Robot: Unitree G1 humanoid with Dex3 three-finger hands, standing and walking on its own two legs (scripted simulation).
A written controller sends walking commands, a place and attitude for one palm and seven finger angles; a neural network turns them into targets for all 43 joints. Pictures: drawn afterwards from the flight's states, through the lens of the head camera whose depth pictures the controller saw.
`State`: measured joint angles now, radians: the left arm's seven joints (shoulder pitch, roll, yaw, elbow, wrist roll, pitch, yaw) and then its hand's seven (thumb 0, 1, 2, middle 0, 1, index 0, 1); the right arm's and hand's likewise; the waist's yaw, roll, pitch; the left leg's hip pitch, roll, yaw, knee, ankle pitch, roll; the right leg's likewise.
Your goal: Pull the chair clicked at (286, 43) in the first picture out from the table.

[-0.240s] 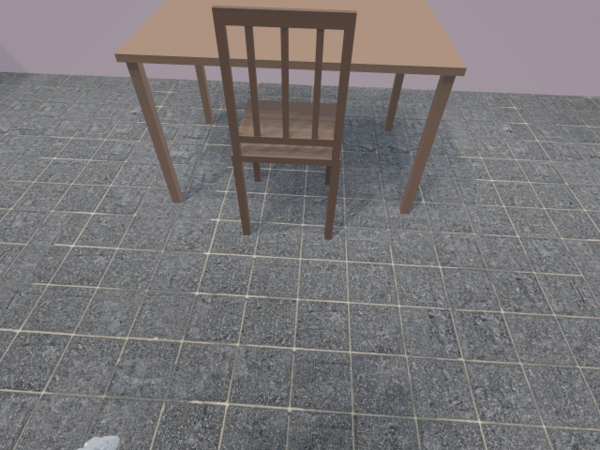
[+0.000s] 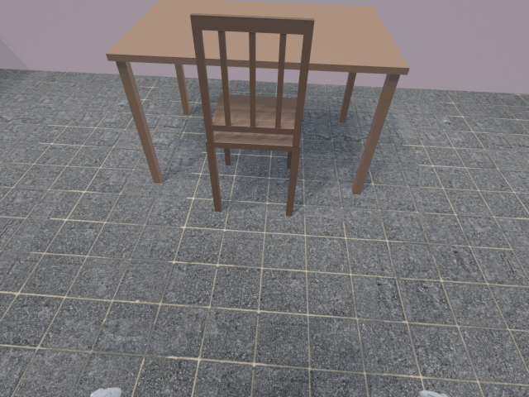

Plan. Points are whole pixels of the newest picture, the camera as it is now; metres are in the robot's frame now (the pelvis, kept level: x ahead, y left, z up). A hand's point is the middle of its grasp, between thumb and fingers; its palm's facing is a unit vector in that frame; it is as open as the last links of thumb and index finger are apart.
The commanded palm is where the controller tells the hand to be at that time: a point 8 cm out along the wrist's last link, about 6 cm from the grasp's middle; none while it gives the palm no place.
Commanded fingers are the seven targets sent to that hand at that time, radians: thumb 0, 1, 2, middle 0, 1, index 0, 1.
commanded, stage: stand and wait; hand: left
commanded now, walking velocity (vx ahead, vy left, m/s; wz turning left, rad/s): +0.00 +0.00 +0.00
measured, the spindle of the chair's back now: (252, 83) +1.13 +0.11 -0.07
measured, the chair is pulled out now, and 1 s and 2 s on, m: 0.00 0.00 0.00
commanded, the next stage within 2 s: look at it before walking up in 0.58 s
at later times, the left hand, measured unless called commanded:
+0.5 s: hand out of the picture +0.05 +0.23 -0.15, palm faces -0.03 -0.94 -0.34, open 7.4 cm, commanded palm none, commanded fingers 0.00 0.90 0.90 -0.20 -0.30 -0.20 -0.30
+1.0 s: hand out of the picture +0.07 +0.22 -0.15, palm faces -0.03 -0.95 -0.32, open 7.4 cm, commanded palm none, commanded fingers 0.00 0.90 0.90 -0.20 -0.30 -0.20 -0.30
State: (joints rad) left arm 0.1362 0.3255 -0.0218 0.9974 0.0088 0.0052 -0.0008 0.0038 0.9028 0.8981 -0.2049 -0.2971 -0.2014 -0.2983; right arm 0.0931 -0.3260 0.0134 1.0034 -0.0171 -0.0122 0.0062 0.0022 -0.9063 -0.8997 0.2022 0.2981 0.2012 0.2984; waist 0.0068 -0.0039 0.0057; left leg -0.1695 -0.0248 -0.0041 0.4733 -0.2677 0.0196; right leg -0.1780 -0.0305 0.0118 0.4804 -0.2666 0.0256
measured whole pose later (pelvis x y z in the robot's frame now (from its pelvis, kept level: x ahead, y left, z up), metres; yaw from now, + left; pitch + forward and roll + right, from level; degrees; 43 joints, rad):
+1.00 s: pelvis -0.01 -0.02 +0.01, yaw -1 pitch -2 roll +0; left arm 0.14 0.33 -0.01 1.07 0.01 0.00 0.00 0.00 0.90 0.90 -0.20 -0.30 -0.20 -0.30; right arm 0.12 -0.33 0.01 1.10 -0.01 -0.01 0.01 0.00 -0.91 -0.90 0.20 0.30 0.20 0.30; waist 0.00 0.00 0.03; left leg -0.15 0.00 0.00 0.39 -0.21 -0.01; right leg -0.16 0.00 0.01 0.40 -0.20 0.00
